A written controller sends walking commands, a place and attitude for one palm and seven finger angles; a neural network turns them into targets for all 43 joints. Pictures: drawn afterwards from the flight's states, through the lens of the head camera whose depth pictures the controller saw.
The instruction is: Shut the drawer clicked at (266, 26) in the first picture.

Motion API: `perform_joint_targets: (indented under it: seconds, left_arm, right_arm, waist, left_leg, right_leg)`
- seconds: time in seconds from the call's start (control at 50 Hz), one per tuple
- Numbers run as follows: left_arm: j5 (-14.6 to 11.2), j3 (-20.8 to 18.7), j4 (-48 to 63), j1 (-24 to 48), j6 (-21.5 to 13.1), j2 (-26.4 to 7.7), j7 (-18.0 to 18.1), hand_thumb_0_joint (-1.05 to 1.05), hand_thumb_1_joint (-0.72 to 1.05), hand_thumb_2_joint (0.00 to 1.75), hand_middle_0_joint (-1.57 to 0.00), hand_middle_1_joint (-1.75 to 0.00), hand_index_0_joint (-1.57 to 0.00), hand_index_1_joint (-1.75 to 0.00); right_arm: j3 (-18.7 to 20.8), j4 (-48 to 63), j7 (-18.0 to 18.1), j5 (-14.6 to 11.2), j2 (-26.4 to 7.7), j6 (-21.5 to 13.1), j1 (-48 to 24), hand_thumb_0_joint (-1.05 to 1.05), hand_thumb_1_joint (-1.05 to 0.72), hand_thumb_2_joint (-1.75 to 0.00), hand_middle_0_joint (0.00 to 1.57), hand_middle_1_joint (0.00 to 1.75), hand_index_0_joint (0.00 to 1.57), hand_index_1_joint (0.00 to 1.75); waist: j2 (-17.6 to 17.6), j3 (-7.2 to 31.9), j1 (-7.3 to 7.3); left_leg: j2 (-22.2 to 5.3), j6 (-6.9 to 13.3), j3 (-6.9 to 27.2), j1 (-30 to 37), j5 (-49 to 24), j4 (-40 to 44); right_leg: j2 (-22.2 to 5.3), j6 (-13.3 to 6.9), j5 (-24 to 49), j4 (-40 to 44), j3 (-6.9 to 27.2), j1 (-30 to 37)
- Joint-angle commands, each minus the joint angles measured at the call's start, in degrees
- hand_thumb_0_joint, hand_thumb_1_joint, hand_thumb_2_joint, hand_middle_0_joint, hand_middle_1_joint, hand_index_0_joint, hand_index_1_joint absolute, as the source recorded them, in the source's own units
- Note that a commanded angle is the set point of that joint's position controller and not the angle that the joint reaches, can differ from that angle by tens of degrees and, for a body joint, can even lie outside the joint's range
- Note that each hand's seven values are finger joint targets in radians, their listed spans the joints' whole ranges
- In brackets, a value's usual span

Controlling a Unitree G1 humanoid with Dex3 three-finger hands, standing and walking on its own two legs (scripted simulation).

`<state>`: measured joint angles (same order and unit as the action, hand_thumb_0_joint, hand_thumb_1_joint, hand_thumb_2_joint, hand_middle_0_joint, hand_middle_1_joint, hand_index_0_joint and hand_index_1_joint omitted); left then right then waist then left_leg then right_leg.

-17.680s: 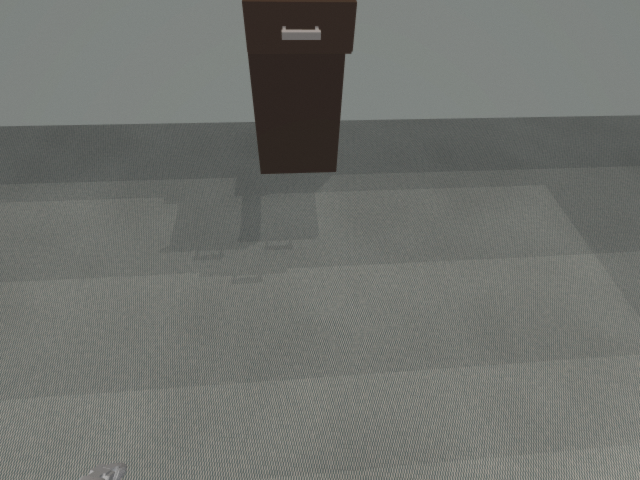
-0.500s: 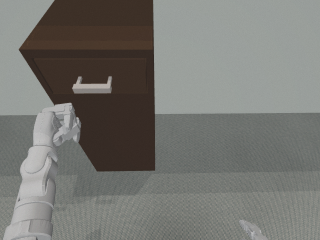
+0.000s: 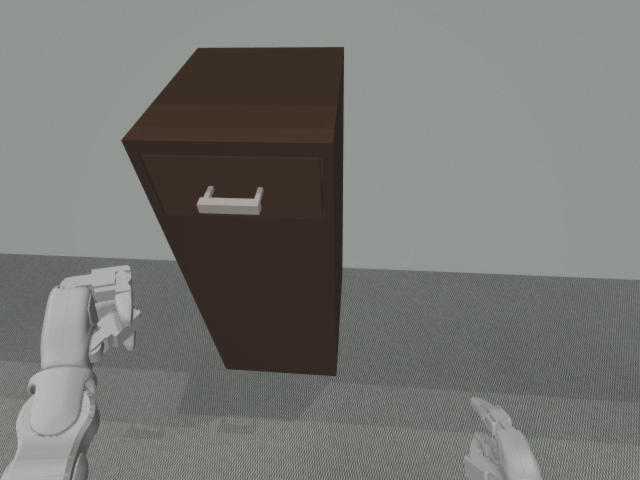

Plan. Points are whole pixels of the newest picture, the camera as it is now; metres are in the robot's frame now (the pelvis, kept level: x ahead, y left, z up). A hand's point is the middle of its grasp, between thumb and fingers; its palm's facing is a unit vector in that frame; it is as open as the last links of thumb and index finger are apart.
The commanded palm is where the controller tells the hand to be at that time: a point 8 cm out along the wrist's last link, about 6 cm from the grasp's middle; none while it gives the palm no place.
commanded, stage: draw the hand back to the body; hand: left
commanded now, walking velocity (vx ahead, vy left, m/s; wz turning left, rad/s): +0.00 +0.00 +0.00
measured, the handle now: (232, 198) +0.58 +0.23 +0.02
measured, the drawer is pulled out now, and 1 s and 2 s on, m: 0.00 0.00 0.00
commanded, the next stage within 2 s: step back with the hand held close in 0.46 s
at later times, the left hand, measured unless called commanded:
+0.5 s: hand (78, 371) +0.17 +0.24 +0.15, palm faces +0.41 -0.82 -0.39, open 3.3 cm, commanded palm +0.12 +0.28 +0.17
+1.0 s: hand (49, 383) +0.16 +0.26 +0.15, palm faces +0.31 -0.80 -0.51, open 3.3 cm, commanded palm +0.10 +0.30 +0.17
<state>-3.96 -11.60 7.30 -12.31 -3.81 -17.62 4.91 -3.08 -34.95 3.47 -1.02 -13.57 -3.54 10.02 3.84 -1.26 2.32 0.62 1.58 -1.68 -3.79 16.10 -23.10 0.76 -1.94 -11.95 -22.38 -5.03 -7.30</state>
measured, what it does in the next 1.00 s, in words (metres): stands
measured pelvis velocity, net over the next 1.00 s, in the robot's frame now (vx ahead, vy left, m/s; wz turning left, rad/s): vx -0.03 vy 0.02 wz -0.01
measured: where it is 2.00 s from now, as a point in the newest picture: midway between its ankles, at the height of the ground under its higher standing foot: outside the picture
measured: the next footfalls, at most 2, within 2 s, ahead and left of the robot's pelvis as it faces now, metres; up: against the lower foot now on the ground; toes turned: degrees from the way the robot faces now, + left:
right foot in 1.54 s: -0.10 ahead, -0.09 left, +0.00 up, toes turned +2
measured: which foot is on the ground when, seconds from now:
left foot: down 0.00-1.00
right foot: down 0.00-1.00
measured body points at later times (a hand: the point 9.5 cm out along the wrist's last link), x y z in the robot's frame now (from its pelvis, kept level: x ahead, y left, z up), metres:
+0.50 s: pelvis -0.01 +0.00 +0.00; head -0.03 -0.03 +0.45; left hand +0.14 +0.28 +0.18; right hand +0.18 -0.22 -0.08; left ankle -0.04 +0.10 -0.74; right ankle +0.01 -0.10 -0.74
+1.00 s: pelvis -0.03 +0.02 -0.01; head -0.02 +0.02 +0.44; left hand +0.14 +0.30 +0.18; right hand +0.13 -0.23 -0.09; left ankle -0.04 +0.10 -0.74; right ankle +0.01 -0.10 -0.74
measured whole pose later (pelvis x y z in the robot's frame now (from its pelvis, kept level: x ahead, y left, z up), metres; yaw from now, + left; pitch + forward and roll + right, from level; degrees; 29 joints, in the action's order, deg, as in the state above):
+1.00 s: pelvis -0.03 +0.02 -0.01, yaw -1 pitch +1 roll +0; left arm -2.0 -21.1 30.8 -36.1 -10.9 -22.7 6.3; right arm 1.5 -32.2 3.9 -0.3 -13.4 -1.8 11.9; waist 0.9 -1.2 -0.2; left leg 2.8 3.6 -3.3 -13.6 15.2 -28.1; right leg -1.7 0.0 -10.7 -27.9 -3.4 -17.6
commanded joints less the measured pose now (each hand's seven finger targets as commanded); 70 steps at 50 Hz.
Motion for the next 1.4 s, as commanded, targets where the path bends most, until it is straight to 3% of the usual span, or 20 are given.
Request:
perform_joint_targets:
  seconds: [0.0,0.26,0.32,0.5,0.54,0.56,0.58,0.6,0.62,0.66,0.78,0.88,1.0,1.12,1.18,1.24,1.3,1.34,1.36,1.38]
  left_arm:
    - [0.0,-6.3,17.3,3.2,-4.4,-10.3,1.0,0.00,0.90,0.90,-1.40,-1.60,-1.40,-1.60]
    - [0.0,-11.8,32.0,-14.8,-6.5,-11.7,1.9,0.00,0.90,0.90,-1.40,-1.60,-1.40,-1.60]
    - [0.4,-9.4,28.3,-12.9,-6.2,-9.4,1.7,0.00,0.90,0.90,-1.40,-1.60,-1.40,-1.60]
    - [0.8,-11.0,29.9,-12.0,-7.2,-11.2,2.6,0.00,0.90,0.90,-1.40,-1.60,-1.40,-1.60]
    - [0.7,-10.8,29.6,-12.5,-7.1,-10.6,2.6,0.00,0.90,0.90,-1.40,-1.60,-1.40,-1.60]
    - [0.6,-11.1,29.3,-13.0,-7.1,-10.7,2.6,0.00,0.90,0.90,-1.40,-1.60,-1.40,-1.60]
    - [0.3,-19.6,34.2,-6.0,-9.9,-18.3,2.9,0.00,0.90,0.90,-1.40,-1.60,-1.40,-1.60]
    - [0.7,-19.6,31.5,-5.8,-10.9,-18.0,2.7,0.00,0.90,0.90,-1.40,-1.60,-1.40,-1.60]
    - [1.0,-16.3,27.1,-12.7,-10.8,-13.0,2.4,0.00,0.90,0.90,-1.40,-1.60,-1.40,-1.60]
    - [1.1,-13.1,26.5,-17.9,-10.7,-9.4,1.8,0.00,0.90,0.90,-1.40,-1.60,-1.40,-1.60]
    - [1.2,-15.8,32.0,-23.0,-10.9,-12.5,2.6,0.00,0.90,0.90,-1.40,-1.60,-1.40,-1.60]
    - [1.2,-17.3,35.1,-24.2,-10.9,-13.8,3.2,0.00,0.90,0.90,-1.40,-1.60,-1.40,-1.60]
    - [2.0,-16.6,35.6,-22.6,-10.9,-12.8,3.1,0.00,0.90,0.90,-1.40,-1.60,-1.40,-1.60]
    - [3.0,-16.3,35.5,-20.0,-11.4,-12.3,3.5,0.00,0.90,0.90,-1.40,-1.60,-1.40,-1.60]
    - [2.9,-16.2,36.1,-19.5,-11.9,-12.5,3.9,0.00,0.90,0.90,-1.40,-1.60,-1.40,-1.60]
    - [2.2,-16.4,37.8,-20.2,-12.6,-13.1,4.7,0.00,0.90,0.90,-1.40,-1.60,-1.40,-1.60]
    - [2.2,-16.7,39.5,-20.8,-13.3,-13.5,5.3,0.00,0.90,0.90,-1.40,-1.60,-1.40,-1.60]
    - [3.4,-17.8,38.6,-22.5,-13.6,-13.0,5.5,0.00,0.90,0.90,-1.40,-1.60,-1.40,-1.60]
    - [4.1,-17.6,39.7,-21.2,-13.8,-12.8,5.2,0.00,0.90,0.90,-1.40,-1.60,-1.40,-1.60]
    - [4.3,-18.4,39.8,-20.7,-13.8,-13.8,5.1,0.00,0.90,0.90,-1.40,-1.60,-1.40,-1.60]
  right_arm:
    - [2.9,8.7,0.2,0.5,-5.9,-3.3,-6.3,0.00,-0.90,-0.90,0.20,0.30,0.20,0.30]
    - [3.9,9.7,0.1,0.6,-4.9,-6.3,-5.9,0.00,-0.90,-0.90,0.20,0.30,0.20,0.30]
    - [3.9,8.7,0.4,0.5,-4.9,-6.7,-5.8,0.00,-0.90,-0.90,0.20,0.30,0.20,0.30]
    - [3.8,8.4,0.7,0.8,-4.9,-8.4,-5.4,0.00,-0.90,-0.90,0.20,0.30,0.20,0.30]
    - [3.8,8.6,0.7,0.8,-4.6,-8.5,-5.6,0.00,-0.90,-0.90,0.20,0.30,0.20,0.30]
    - [3.8,8.4,0.6,0.8,-4.5,-8.5,-5.5,0.00,-0.90,-0.90,0.20,0.30,0.20,0.30]
    - [4.1,10.3,0.2,0.6,-6.1,-6.9,-4.0,0.00,-0.90,-0.90,0.20,0.30,0.20,0.30]
    - [4.1,9.4,0.4,0.6,-5.1,-6.2,-3.6,0.00,-0.90,-0.90,0.20,0.30,0.20,0.30]
    - [4.4,8.7,0.3,1.0,-5.1,-5.5,-3.5,0.00,-0.90,-0.90,0.20,0.30,0.20,0.30]
    - [4.9,9.2,-0.2,1.1,-5.8,-4.3,-3.4,0.00,-0.90,-0.90,0.20,0.30,0.20,0.30]
    - [6.3,11.2,0.1,0.9,-6.2,-2.0,-4.2,0.00,-0.90,-0.90,0.20,0.30,0.20,0.30]
    - [6.7,12.5,0.7,0.8,-5.9,-1.2,-4.0,0.00,-0.90,-0.90,0.20,0.30,0.20,0.30]
    - [6.8,12.9,1.2,1.1,-6.5,-1.8,-4.0,0.00,-0.90,-0.90,0.20,0.30,0.20,0.30]
    - [6.5,13.6,1.4,0.7,-6.3,-2.8,-3.1,0.00,-0.90,-0.90,0.20,0.30,0.20,0.30]
    - [6.6,13.4,1.0,0.9,-6.4,-3.1,-1.9,0.00,-0.90,-0.90,0.20,0.30,0.20,0.30]
    - [6.3,12.6,1.1,1.0,-5.9,-3.1,-1.8,0.00,-0.90,-0.90,0.20,0.30,0.20,0.30]
    - [6.1,12.6,1.6,1.2,-6.5,-3.2,-2.3,0.00,-0.90,-0.90,0.20,0.30,0.20,0.30]
    - [6.0,13.2,2.0,1.2,-7.3,-3.9,-3.2,0.00,-0.90,-0.90,0.20,0.30,0.20,0.30]
    - [6.1,13.6,2.0,1.2,-7.0,-4.2,-3.3,0.00,-0.90,-0.90,0.20,0.30,0.20,0.30]
    - [6.3,13.4,2.0,1.5,-6.4,-4.4,-2.8,0.00,-0.90,-0.90,0.20,0.30,0.20,0.30]
  waist:
    - [-1.4,6.9,0.25]
    - [-0.5,4.5,1.30]
    - [-2.6,-1.1,0.18]
    - [1.4,2.6,1.14]
    - [-0.6,2.4,1.28]
    - [-0.8,1.9,1.26]
    - [-3.4,-2.9,-1.17]
    - [-4.0,-4.3,-1.36]
    - [-4.6,-3.1,-1.74]
    - [-2.9,1.7,-1.95]
    - [-2.2,11.1,-1.56]
    - [-1.0,11.7,-1.43]
    - [2.4,7.4,-1.43]
    - [-3.0,3.8,-2.49]
    - [-7.1,3.7,-3.08]
    - [-7.1,5.2,-3.33]
    - [-0.4,5.2,-3.44]
    - [8.3,4.9,-2.89]
    - [10.1,4.4,-2.40]
    - [7.3,4.9,-2.27]
  left_leg:
    - [-1.3,-0.2,2.2,-2.3,-15.7,3.8]
    - [-1.6,-0.1,2.2,-2.9,-12.8,2.8]
    - [-1.7,0.1,2.1,-3.8,-8.7,3.0]
    - [-1.4,-0.1,2.6,-3.2,-8.4,3.1]
    - [-1.6,-0.2,2.8,-3.9,-8.8,3.4]
    - [-1.5,0.0,2.5,-3.9,-9.5,3.1]
    - [-2.3,1.1,3.6,-9.1,-4.1,1.9]
    - [-2.0,0.9,4.2,-9.4,-1.4,1.0]
    - [-2.1,0.9,4.3,-8.5,-2.8,0.2]
    - [-2.6,0.9,3.9,-7.5,-7.0,-0.1]
    - [-4.4,0.3,5.1,-9.8,-20.0,0.4]
    - [-5.1,-0.6,6.6,-12.7,-23.8,-0.1]
    - [-8.3,1.5,9.2,-22.7,-11.8,4.7]
    - [-6.7,3.5,8.6,-33.2,11.1,3.4]
    - [-3.3,2.4,7.3,-27.9,13.7,-4.0]
    - [-2.1,1.0,6.6,-19.4,10.3,-9.0]
    - [-4.5,1.6,9.8,-20.4,12.8,-2.4]
    - [-12.1,4.7,18.1,-35.7,24.2,12.2]
    - [-14.7,5.6,21.1,-40.1,24.4,14.9]
    - [-15.1,5.7,20.5,-37.3,16.9,13.1]
  right_leg:
    - [-1.4,0.1,11.5,3.1,4.1,6.9]
    - [-1.6,0.4,8.5,3.8,4.7,5.3]
    - [-1.6,0.6,3.3,5.4,4.8,0.9]
    - [-1.9,0.2,3.0,4.5,5.0,3.3]
    - [-1.8,0.3,3.5,3.9,4.6,3.9]
    - [-1.8,0.2,4.6,4.1,4.9,3.6]
    - [-5.0,0.4,3.6,7.9,12.1,-2.2]
    - [-6.5,-0.2,0.1,9.9,13.0,-4.1]
    - [-7.0,-0.5,0.3,9.7,12.6,-5.0]
    - [-7.1,-0.1,5.0,7.4,10.7,-3.1]
    - [-5.8,0.8,21.6,-2.4,6.9,4.0]
    - [-5.1,0.9,22.9,-6.9,6.3,3.4]
    - [-2.9,2.1,12.4,-12.3,6.3,3.6]
    - [-4.6,1.6,8.1,-10.5,10.6,4.7]
    - [-8.1,-0.6,-3.0,-1.4,15.6,-4.6]
    - [-10.5,-2.0,-9.3,2.5,15.5,-13.5]
    - [-7.1,-0.3,-11.5,-1.3,11.4,-13.6]
    - [-0.2,2.7,-5.4,-16.2,6.7,1.1]
    - [1.7,3.2,-0.5,-23.2,5.8,4.5]
    - [1.5,3.1,0.7,-24.7,6.5,3.0]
